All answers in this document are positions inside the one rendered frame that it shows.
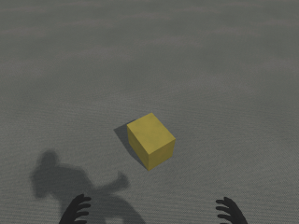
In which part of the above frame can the carton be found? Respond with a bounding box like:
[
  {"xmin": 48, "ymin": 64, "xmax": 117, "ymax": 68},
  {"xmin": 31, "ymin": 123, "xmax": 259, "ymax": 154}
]
[{"xmin": 126, "ymin": 113, "xmax": 176, "ymax": 171}]

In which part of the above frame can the robot left hand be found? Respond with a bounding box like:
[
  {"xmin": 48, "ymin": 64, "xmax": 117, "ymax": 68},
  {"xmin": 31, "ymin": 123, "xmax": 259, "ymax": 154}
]
[{"xmin": 59, "ymin": 193, "xmax": 92, "ymax": 224}]

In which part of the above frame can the robot right hand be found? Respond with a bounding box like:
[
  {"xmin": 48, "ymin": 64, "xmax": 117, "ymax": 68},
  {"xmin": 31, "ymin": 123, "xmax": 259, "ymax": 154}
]
[{"xmin": 216, "ymin": 196, "xmax": 248, "ymax": 224}]

